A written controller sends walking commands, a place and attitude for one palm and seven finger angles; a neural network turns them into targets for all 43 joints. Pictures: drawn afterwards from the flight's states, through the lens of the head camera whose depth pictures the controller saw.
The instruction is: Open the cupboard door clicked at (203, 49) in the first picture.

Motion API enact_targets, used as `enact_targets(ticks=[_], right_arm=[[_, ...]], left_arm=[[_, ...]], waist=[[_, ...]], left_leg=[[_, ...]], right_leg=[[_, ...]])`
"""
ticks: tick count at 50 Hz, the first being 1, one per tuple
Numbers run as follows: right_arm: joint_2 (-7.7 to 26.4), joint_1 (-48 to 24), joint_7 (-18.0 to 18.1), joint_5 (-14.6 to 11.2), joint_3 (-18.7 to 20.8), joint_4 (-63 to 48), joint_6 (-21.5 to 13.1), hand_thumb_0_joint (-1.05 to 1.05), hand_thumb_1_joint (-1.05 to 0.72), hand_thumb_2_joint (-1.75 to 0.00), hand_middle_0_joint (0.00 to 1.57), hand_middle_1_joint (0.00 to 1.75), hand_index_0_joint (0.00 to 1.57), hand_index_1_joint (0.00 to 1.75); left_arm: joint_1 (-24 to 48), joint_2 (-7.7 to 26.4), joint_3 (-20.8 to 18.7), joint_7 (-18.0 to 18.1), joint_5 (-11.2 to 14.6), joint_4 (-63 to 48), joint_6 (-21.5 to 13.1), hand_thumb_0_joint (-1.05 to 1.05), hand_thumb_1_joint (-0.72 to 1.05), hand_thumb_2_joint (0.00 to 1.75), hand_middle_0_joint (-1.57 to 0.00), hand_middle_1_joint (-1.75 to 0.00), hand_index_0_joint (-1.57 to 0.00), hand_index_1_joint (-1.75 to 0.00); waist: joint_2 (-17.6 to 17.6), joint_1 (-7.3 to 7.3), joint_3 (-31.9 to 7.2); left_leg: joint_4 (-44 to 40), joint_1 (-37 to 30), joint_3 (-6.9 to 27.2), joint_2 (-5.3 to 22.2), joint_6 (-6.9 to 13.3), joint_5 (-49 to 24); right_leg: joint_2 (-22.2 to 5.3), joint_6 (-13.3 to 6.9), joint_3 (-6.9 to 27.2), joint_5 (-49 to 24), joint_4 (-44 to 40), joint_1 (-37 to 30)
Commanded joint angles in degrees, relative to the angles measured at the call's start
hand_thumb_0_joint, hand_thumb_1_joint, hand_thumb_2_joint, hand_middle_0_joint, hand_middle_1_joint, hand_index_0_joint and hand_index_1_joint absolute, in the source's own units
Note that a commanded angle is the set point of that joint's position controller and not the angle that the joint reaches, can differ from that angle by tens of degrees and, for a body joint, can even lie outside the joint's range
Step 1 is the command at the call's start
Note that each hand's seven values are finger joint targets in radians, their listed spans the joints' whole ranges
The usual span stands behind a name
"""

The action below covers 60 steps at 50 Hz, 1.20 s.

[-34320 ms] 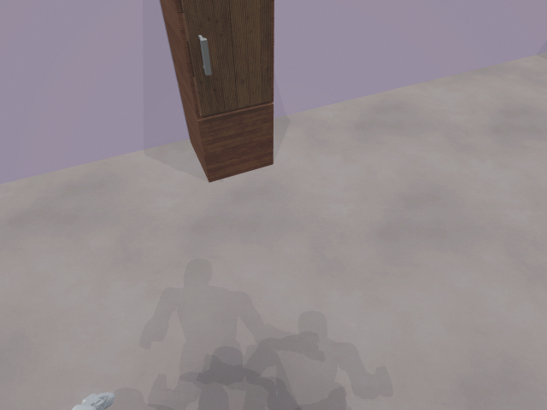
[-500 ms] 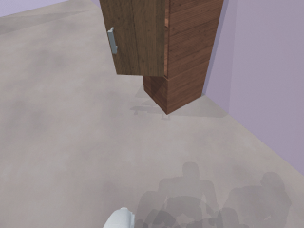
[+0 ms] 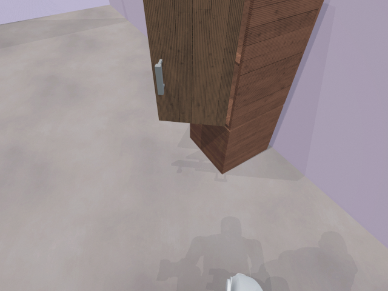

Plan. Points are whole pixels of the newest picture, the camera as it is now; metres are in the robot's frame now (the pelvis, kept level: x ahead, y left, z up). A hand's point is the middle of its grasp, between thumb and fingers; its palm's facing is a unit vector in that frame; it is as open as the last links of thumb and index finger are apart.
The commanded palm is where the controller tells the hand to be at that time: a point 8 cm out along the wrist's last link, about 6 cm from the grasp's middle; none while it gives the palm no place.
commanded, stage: take the last steps up to it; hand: left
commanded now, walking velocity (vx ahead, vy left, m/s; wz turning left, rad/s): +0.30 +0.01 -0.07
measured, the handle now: (160, 77) +0.91 +0.20 -0.07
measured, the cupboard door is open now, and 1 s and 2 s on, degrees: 50 50 50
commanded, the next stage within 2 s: come to a stop and stand still in 0.76 s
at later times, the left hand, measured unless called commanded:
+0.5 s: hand (144, 257) +0.23 +0.14 -0.16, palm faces +0.03 -0.97 -0.23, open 7.1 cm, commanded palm none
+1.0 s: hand (137, 210) +0.36 +0.19 -0.17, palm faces +0.02 -0.98 -0.19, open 7.3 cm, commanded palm none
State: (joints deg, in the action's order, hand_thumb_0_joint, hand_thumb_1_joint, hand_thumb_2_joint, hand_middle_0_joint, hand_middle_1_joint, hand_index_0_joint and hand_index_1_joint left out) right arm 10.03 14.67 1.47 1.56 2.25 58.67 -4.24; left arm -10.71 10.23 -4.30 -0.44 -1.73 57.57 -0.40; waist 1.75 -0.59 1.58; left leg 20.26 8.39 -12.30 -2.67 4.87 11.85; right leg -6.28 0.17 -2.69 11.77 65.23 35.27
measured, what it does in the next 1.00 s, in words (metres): walks ahead: right foot, then left foot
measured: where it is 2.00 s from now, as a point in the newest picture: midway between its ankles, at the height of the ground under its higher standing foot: (196, 287)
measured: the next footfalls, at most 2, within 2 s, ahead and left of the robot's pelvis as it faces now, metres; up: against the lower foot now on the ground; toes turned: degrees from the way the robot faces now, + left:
right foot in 0.28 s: +0.19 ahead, -0.15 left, +0.00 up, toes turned -9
left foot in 0.68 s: +0.37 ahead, +0.09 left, +0.00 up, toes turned +6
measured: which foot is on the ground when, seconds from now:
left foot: down 0.00-0.28, up 0.30-0.66, down 0.68-1.00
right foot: up 0.00-0.26, down 0.28-0.70, up 0.72-1.00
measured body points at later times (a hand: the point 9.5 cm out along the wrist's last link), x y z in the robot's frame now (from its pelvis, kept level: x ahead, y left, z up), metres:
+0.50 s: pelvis +0.17 -0.04 +0.00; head +0.20 -0.05 +0.45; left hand +0.23 +0.20 -0.14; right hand +0.16 -0.27 -0.16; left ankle +0.19 +0.10 -0.68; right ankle +0.15 -0.14 -0.74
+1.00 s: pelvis +0.32 +0.01 +0.00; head +0.35 +0.02 +0.45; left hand +0.36 +0.24 -0.16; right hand +0.33 -0.22 -0.15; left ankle +0.33 +0.09 -0.74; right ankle +0.33 -0.12 -0.70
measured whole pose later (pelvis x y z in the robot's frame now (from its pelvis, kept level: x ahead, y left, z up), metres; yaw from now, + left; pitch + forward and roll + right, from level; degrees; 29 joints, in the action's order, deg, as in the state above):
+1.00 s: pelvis +0.32 +0.01 +0.00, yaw -2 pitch +0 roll +1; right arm 8.5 15.1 2.4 1.5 0.7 60.9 -2.6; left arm -12.7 10.1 -3.0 1.0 -1.1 60.8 0.0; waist 2.0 -0.3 2.8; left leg 21.7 10.7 -8.7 -1.5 4.0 11.4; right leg -4.5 0.6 -2.1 16.4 49.9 25.7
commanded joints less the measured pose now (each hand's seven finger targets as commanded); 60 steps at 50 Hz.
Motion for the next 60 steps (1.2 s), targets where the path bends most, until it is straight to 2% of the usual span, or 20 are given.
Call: enact_targets(ticks=[1,9,12,13,14,15,16,18,22,28,32,33,34,35,39,46,49,54,57,60], right_arm=[[5.33,6.6,-0.17,-0.18,0.79,-0.22,-0.64,0.0,-0.9,-0.9,0.2,0.3,0.2,0.3],[6.38,13.06,-0.26,0.59,0.61,3.58,0.09,0.0,-0.9,-0.9,0.2,0.3,0.2,0.3],[6.0,12.63,-0.25,0.18,0.48,4.39,0.47,0.0,-0.9,-0.9,0.2,0.3,0.2,0.3],[5.33,11.45,-0.51,-0.55,0.42,3.85,0.23,0.0,-0.9,-0.9,0.2,0.3,0.2,0.3],[3.5,11.19,-1.03,-1.27,0.39,2.13,-0.08,0.0,-0.9,-0.9,0.2,0.3,0.2,0.3],[4.41,8.72,-1.05,-1.22,0.51,1.08,0.28,0.0,-0.9,-0.9,0.2,0.3,0.2,0.3],[4.64,5.15,-0.94,-1.11,0.79,0.79,0.56,0.0,-0.9,-0.9,0.2,0.3,0.2,0.3],[1.81,1.77,-1.01,-0.83,0.78,0.33,1.3,0.0,-0.9,-0.9,0.2,0.3,0.2,0.3],[-1.33,6.26,-1.72,-0.14,0.78,1.99,3.01,0.0,-0.9,-0.9,0.2,0.3,0.2,0.3],[-0.1,-2.14,-2.91,-0.37,0.76,-1.14,2.42,0.0,-0.9,-0.9,0.2,0.3,0.2,0.3],[2.75,2.0,-2.46,-0.19,1.2,-0.27,1.57,0.0,-0.9,-0.9,0.2,0.3,0.2,0.3],[5.49,7.42,-2.03,0.01,1.76,1.32,1.07,0.0,-0.9,-0.9,0.2,0.3,0.2,0.3],[11.14,12.39,-1.43,0.71,3.07,2.1,0.76,0.0,-0.9,-0.9,0.2,0.3,0.2,0.3],[13.93,16.36,-0.7,0.6,3.43,2.03,1.31,0.0,-0.9,-0.9,0.2,0.3,0.2,0.3],[6.92,2.94,0.12,-0.03,0.72,-2.12,1.14,0.0,-0.9,-0.9,0.2,0.3,0.2,0.3],[4.63,2.87,0.97,-0.21,-0.37,-0.65,0.22,0.0,-0.9,-0.9,0.2,0.3,0.2,0.3],[5.41,2.11,1.41,-0.25,-0.44,0.37,1.39,0.0,-0.9,-0.9,0.2,0.3,0.2,0.3],[6.29,2.21,1.56,-0.75,0.69,1.73,3.74,0.0,-0.9,-0.9,0.2,0.3,0.2,0.3],[3.68,5.5,0.66,-1.54,1.12,1.69,5.02,0.0,-0.9,-0.9,0.2,0.3,0.2,0.3],[2.85,2.9,0.65,-1.3,1.39,0.91,6.76,0.0,-0.9,-0.9,0.2,0.3,0.2,0.3]], left_arm=[[-1.31,1.73,0.31,-0.51,0.16,-2.95,0.37,0.0,0.9,0.9,-0.2,-0.3,-0.2,-0.3],[7.48,1.63,1.34,-0.76,0.41,-6.96,-0.95,0.0,0.9,0.9,-0.2,-0.3,-0.2,-0.3],[-1.26,3.11,0.75,-0.69,0.26,-4.01,-1.77,0.0,0.9,0.9,-0.2,-0.3,-0.2,-0.3],[-8.91,5.98,-0.1,-0.35,0.18,-1.41,-2.5,0.0,0.9,0.9,-0.2,-0.3,-0.2,-0.3],[-18.22,11.77,-1.8,0.41,0.01,1.3,-3.08,0.0,0.9,0.9,-0.2,-0.3,-0.2,-0.3],[-20.22,13.77,-1.78,0.72,1.08,2.37,-3.11,0.0,0.9,0.9,-0.2,-0.3,-0.2,-0.3],[-16.07,11.43,-1.52,1.24,1.06,1.82,-3.31,0.0,0.9,0.9,-0.2,-0.3,-0.2,-0.3],[-10.89,7.44,-0.13,1.49,1.13,0.96,-3.36,0.0,0.9,0.9,-0.2,-0.3,-0.2,-0.3],[-7.93,2.85,0.52,1.37,0.42,0.57,-4.38,0.0,0.9,0.9,-0.2,-0.3,-0.2,-0.3],[-8.78,6.57,0.34,0.89,0.33,2.86,-4.31,0.0,0.9,0.9,-0.2,-0.3,-0.2,-0.3],[-6.79,7.35,0.07,0.88,0.49,3.43,-3.37,0.0,0.9,0.9,-0.2,-0.3,-0.2,-0.3],[-7.22,6.0,0.42,0.79,0.54,3.27,-3.1,0.0,0.9,0.9,-0.2,-0.3,-0.2,-0.3],[-9.75,3.24,0.83,0.56,0.93,2.65,-2.82,0.0,0.9,0.9,-0.2,-0.3,-0.2,-0.3],[-7.92,2.33,1.35,0.7,1.15,0.57,-2.93,0.0,0.9,0.9,-0.2,-0.3,-0.2,-0.3],[-6.91,2.85,0.97,0.15,0.23,2.12,-1.78,0.0,0.9,0.9,-0.2,-0.3,-0.2,-0.3],[-8.82,-0.86,1.98,1.13,0.82,2.76,0.02,0.0,0.9,0.9,-0.2,-0.3,-0.2,-0.3],[-7.3,0.36,2.15,1.76,1.02,2.51,0.76,0.0,0.9,0.9,-0.2,-0.3,-0.2,-0.3],[-6.94,4.05,1.32,2.02,0.74,1.54,1.38,0.0,0.9,0.9,-0.2,-0.3,-0.2,-0.3],[-5.86,9.49,0.88,2.38,0.71,0.8,0.61,0.0,0.9,0.9,-0.2,-0.3,-0.2,-0.3],[-4.45,8.68,0.6,3.29,0.72,0.17,0.43,0.0,0.9,0.9,-0.2,-0.3,-0.2,-0.3]], waist=[[-2.91,-0.27,3.49],[-4.36,2.7,4.22],[-3.98,-1.16,-1.28],[-0.14,-4.39,-5.88],[12.06,-6.97,-11.48],[11.66,-7.08,-11.03],[7.69,-6.16,-6.99],[1.95,-3.24,-0.53],[6.34,1.04,0.18],[6.22,-0.68,2.65],[3.94,3.12,3.09],[-2.19,5.25,0.27],[-16.93,6.24,-4.23],[-21.61,7.53,-5.91],[-7.29,1.44,1.72],[-1.98,-1.07,-2.7],[-7.13,-0.63,-2.85],[-5.29,-1.17,-0.14],[4.87,0.77,-2.7],[11.68,-0.65,-3.96]], left_leg=[[-12.88,-0.43,13.17,19.43,5.51,-7.59],[-6.62,-5.68,10.53,19.1,4.75,-16.19],[5.39,-3.77,6.6,15.12,1.54,-20.37],[15.83,4.53,4.37,12.01,-0.55,-18.46],[30.87,19.43,0.26,5.16,-3.51,0.74],[45.13,25.55,4.76,2.84,-4.39,22.66],[48.9,28.42,11.04,5.72,-4.08,18.97],[47.63,28.41,12.28,8.46,-4.93,12.23],[36.97,21.32,9.57,8.82,-6.65,5.34],[20.03,16.62,6.71,6.4,-6.52,1.85],[9.33,2.01,5.06,3.86,-5.66,-2.2],[6.22,-6.12,7.61,5.31,-4.88,-2.57],[3.58,-13.82,22.27,16.92,-0.57,-4.49],[-3.27,-14.2,33.91,25.28,4.84,-8.77],[-8.6,4.0,23.69,21.2,4.41,-0.99],[-4.74,2.46,12.25,18.11,3.75,-34.25],[-1.58,1.62,11.88,18.46,3.5,-39.36],[4.08,4.33,13.99,16.24,0.81,-25.72],[13.55,8.41,7.38,5.32,-5.42,2.39],[29.54,12.34,10.09,3.49,-6.17,20.6]], right_leg=[[-2.26,0.58,2.97,-3.49,-6.9,2.26],[0.96,-0.94,-2.67,2.6,-27.13,-6.22],[4.15,-2.37,-5.15,-1.51,-36.39,-22.45],[0.65,-4.82,0.36,-5.05,-37.11,-37.09],[-13.85,-10.33,19.69,-12.03,-40.53,-51.81],[-21.06,-15.34,27.19,-19.07,-45.9,-51.35],[-18.84,-14.79,23.9,-18.81,-46.44,-46.25],[-15.64,-11.7,16.03,-19.46,-48.51,-35.93],[-9.96,-8.37,2.81,-18.02,-51.67,-27.04],[-9.99,-8.48,2.86,-11.57,-51.67,-25.7],[-8.36,-6.21,0.93,-6.34,-44.87,-19.42],[-5.49,-4.95,-0.95,-6.86,-34.6,-16.92],[1.76,-2.29,-5.53,8.05,-19.75,-8.27],[5.57,-1.35,-4.91,23.8,-5.07,-3.08],[-0.66,-1.44,2.3,11.01,4.18,-3.66],[0.41,0.95,1.98,3.75,-11.74,-11.93],[1.79,0.8,0.42,5.39,-21.36,-16.64],[2.4,-0.09,0.92,-4.41,-36.6,-23.24],[-11.49,-7.95,11.72,-36.36,-38.27,-25.73],[-14.31,-13.04,13.33,-45.32,-42.0,-27.56]])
